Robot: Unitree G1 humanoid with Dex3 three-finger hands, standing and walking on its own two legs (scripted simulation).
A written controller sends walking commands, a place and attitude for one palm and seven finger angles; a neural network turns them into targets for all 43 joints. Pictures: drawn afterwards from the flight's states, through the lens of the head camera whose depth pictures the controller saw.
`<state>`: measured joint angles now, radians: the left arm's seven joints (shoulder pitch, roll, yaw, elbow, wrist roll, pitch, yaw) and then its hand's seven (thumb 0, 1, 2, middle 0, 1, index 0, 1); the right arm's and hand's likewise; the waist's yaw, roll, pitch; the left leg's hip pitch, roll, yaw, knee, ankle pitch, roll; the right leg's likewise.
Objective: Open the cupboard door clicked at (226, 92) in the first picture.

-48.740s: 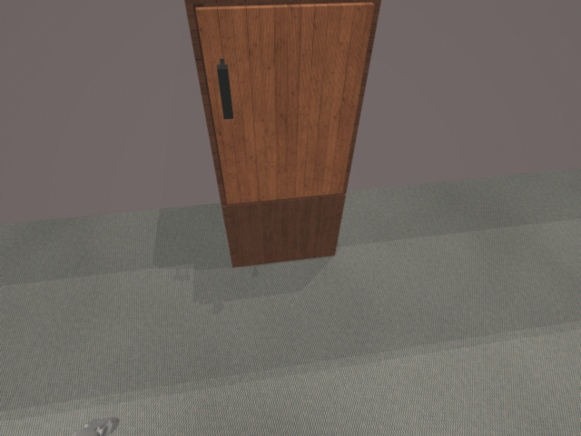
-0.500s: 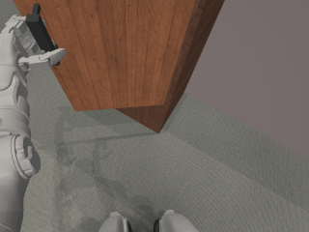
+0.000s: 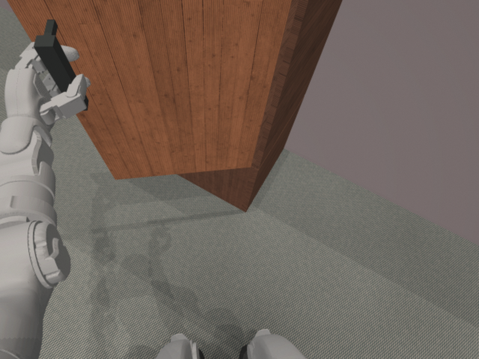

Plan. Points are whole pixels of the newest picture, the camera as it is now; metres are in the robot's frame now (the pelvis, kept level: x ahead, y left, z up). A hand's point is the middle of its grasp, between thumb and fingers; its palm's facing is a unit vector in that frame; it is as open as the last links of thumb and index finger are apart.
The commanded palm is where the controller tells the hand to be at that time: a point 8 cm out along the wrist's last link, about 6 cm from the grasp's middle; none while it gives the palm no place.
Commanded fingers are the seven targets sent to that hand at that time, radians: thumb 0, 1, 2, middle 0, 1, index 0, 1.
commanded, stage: pull the door open along its arc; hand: left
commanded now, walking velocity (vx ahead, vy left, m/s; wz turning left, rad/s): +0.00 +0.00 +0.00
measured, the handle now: (66, 67) +0.58 +0.23 +0.10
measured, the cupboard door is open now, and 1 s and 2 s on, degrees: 38 79 81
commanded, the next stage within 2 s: open thumb and fingers to let go in 0.98 s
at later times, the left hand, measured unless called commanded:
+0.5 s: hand (104, 158) +0.40 +0.15 +0.10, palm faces +0.24 -0.97 +0.09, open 6.6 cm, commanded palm +0.34 +0.22 +0.10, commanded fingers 0.00 0.90 0.90 -0.40 -1.35 -0.40 -1.35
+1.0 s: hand (174, 215) +0.31 +0.06 +0.10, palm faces +0.42 -0.91 +0.02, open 6.6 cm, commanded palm +0.25 +0.10 +0.10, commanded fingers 0.00 0.90 0.90 -0.40 -1.35 -0.40 -1.35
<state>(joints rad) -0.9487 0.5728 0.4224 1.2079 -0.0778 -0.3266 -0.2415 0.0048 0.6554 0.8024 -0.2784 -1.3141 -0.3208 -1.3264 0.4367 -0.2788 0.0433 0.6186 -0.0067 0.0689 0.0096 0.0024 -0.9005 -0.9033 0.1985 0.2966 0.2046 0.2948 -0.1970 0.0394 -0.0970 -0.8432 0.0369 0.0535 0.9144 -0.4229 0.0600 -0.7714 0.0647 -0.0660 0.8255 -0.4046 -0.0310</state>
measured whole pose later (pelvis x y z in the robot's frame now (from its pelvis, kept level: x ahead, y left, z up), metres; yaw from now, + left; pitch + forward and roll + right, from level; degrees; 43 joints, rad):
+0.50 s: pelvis +0.01 -0.01 +0.02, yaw +0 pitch +13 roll -1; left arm -0.30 0.12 0.21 0.44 -0.18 -0.24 0.11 0.02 0.65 0.77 -0.29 -1.30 -0.31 -1.25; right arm 0.30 -0.25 0.00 0.57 0.01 0.03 0.06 0.01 -0.90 -0.90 0.20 0.30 0.20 0.29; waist -0.06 0.05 -0.14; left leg -0.62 0.02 0.08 0.80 -0.41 0.05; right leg -0.57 0.05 -0.03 0.75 -0.40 -0.03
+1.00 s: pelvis +0.01 -0.04 +0.02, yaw +3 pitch +5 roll +1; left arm 0.04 -0.09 -0.12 0.12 0.01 -0.12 0.51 0.02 0.64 0.74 -0.27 -1.30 -0.30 -1.32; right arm 0.24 -0.21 0.01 0.59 -0.05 0.07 0.01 0.01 -0.90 -0.90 0.20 0.30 0.20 0.29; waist -0.02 0.04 -0.10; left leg -0.45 0.00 0.03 0.72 -0.36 0.00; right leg -0.41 0.04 -0.08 0.72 -0.41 -0.08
